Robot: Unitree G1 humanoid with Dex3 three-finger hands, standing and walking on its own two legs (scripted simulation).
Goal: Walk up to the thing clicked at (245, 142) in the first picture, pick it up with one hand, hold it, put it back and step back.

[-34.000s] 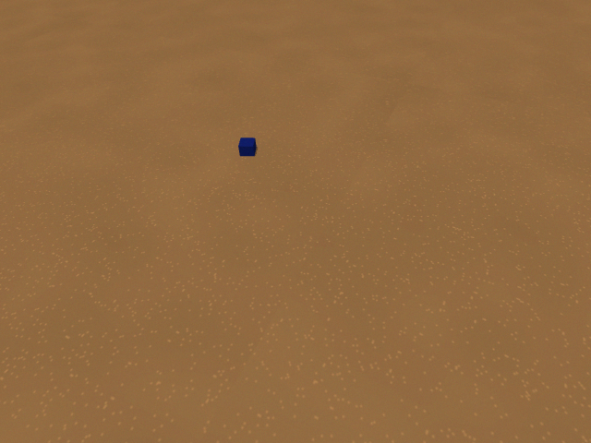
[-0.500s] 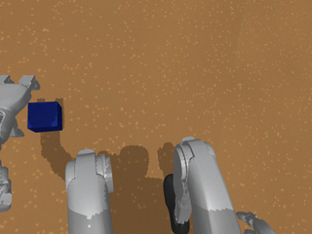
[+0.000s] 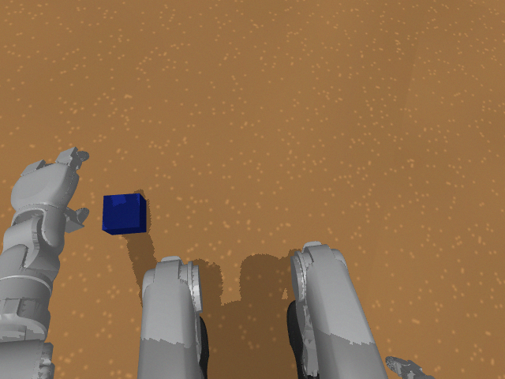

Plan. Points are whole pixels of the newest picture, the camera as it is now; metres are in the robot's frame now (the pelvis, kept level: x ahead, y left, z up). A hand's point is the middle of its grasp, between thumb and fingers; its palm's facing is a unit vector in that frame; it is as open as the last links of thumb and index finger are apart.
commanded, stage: home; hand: left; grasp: from above
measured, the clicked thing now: (125, 214) +0.46 +0.29 -0.37
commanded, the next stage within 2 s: none
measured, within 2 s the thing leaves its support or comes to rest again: neither
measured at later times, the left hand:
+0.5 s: hand (20, 309) +0.26 +0.23 +0.10, palm faces -0.06 -0.90 -0.44, open 7.4 cm
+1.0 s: hand out of the picture +0.23 +0.20 +0.27, palm faces +0.15 -0.97 -0.20, open 7.4 cm
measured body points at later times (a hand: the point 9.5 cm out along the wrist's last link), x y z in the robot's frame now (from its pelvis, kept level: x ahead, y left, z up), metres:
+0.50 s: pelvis +0.02 +0.00 +0.19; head +0.14 +0.03 +0.62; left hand +0.26 +0.27 +0.12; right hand +0.26 -0.21 +0.11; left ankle +0.08 +0.12 -0.37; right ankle +0.09 -0.14 -0.37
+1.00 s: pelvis +0.08 +0.00 +0.31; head +0.10 +0.01 +0.75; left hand +0.22 +0.25 +0.28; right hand +0.26 -0.23 +0.24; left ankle +0.08 +0.12 -0.37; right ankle +0.09 -0.14 -0.37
